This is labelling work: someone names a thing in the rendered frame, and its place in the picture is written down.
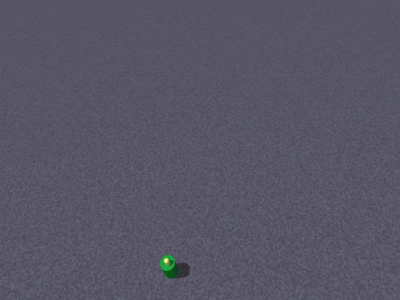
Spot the bottle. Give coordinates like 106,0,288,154
160,255,178,279

